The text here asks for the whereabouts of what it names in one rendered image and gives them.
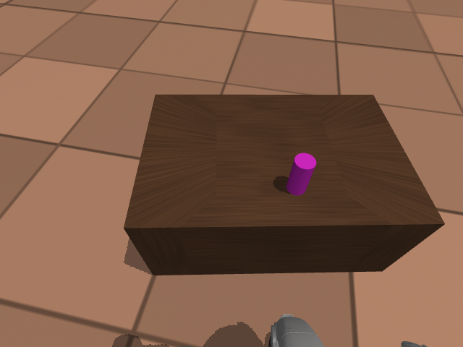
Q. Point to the can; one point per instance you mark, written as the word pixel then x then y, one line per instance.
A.
pixel 301 172

